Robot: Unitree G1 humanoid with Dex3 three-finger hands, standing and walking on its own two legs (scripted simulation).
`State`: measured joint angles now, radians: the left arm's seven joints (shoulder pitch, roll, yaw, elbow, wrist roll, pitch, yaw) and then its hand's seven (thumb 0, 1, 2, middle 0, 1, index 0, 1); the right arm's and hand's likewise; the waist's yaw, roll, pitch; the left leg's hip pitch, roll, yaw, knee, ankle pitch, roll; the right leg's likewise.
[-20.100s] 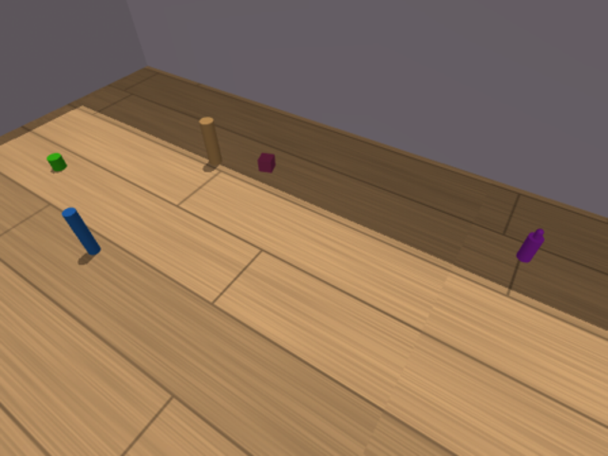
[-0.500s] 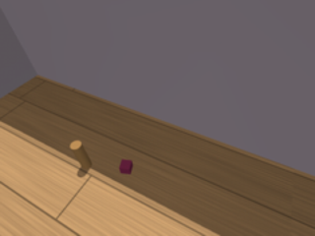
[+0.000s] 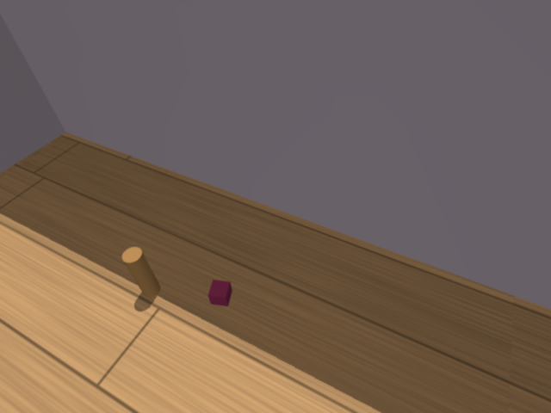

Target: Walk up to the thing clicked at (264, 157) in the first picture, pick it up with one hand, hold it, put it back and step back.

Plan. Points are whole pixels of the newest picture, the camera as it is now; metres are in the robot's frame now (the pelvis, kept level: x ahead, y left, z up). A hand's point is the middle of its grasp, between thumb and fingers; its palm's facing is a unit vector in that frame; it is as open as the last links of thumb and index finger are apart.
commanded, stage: walk up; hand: left
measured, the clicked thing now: (220, 293) +0.74 +0.26 -0.75
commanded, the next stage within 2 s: none
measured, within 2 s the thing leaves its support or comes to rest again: neither
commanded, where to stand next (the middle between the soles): +0.37 +0.00 m, yaw +3 degrees
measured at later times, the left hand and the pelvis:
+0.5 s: hand out of the picture +0.11 +0.30 -0.18, palm faces +0.03 -0.93 -0.36, open 7.4 cm; pelvis +0.12 +0.02 -0.03, yaw +3 degrees
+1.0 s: hand (124, 374) +0.25 +0.29 -0.14, palm faces +0.06 -0.90 -0.42, open 7.4 cm; pelvis +0.26 +0.00 -0.02, yaw +3 degrees
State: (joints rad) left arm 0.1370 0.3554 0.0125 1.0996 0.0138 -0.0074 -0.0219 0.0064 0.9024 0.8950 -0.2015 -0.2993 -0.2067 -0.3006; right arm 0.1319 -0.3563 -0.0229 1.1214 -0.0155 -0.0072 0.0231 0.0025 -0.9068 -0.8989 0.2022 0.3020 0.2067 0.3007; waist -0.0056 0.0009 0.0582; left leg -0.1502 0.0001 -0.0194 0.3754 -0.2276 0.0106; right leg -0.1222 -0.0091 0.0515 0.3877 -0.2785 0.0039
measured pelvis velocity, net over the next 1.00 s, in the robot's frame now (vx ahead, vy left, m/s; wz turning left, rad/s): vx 0.26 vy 0.00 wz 0.06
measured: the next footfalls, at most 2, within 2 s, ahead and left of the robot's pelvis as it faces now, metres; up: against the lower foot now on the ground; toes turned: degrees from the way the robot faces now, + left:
left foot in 0.42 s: +0.26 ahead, +0.13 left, +0.00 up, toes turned +5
right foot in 0.80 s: +0.32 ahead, -0.13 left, +0.00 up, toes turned -1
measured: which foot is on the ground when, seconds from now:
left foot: down 0.00-0.16, up 0.18-0.40, down 0.42-0.80, up 0.82-1.00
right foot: down 0.00-0.44, up 0.46-0.78, down 0.80-1.00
